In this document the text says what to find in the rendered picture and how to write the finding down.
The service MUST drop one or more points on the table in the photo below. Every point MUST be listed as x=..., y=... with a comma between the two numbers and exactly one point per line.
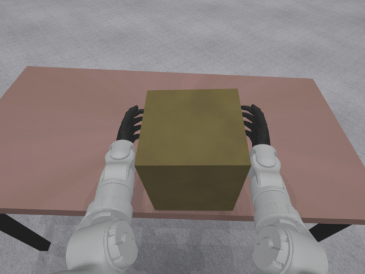
x=57, y=124

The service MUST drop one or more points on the robot left hand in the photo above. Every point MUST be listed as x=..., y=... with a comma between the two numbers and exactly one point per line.
x=127, y=128

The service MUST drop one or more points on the right robot forearm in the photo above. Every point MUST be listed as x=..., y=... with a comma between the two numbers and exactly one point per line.
x=270, y=198

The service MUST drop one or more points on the robot right upper arm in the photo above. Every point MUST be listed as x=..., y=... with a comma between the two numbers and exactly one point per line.
x=281, y=250

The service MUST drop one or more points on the robot right hand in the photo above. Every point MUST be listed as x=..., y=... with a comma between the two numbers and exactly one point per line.
x=259, y=133

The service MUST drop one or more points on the left robot forearm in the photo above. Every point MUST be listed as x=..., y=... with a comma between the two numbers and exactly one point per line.
x=115, y=188

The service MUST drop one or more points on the carton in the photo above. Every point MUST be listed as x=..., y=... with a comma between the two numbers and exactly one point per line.
x=192, y=153

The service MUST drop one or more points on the robot left upper arm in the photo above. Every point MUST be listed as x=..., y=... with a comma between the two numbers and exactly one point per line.
x=107, y=247

